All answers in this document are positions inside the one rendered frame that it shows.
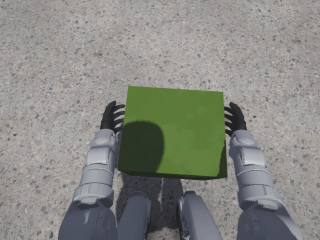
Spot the right robot forearm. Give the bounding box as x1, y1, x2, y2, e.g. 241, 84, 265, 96
228, 129, 303, 240

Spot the right robot foot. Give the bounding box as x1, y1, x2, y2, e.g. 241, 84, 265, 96
176, 204, 190, 240

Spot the carton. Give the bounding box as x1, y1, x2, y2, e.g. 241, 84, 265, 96
117, 86, 228, 181

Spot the left robot hand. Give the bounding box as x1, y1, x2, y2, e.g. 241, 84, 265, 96
100, 100, 125, 134

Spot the right robot upper arm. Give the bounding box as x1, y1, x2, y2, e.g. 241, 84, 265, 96
236, 208, 302, 240

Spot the left robot forearm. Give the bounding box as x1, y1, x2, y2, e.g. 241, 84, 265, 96
58, 128, 119, 240

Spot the left robot upper arm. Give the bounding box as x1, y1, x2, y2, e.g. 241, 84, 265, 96
58, 206, 118, 240

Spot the right robot thigh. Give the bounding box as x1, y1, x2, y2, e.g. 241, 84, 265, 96
178, 193, 223, 240

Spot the right robot hand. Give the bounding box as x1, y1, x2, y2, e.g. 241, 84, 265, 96
224, 102, 247, 137

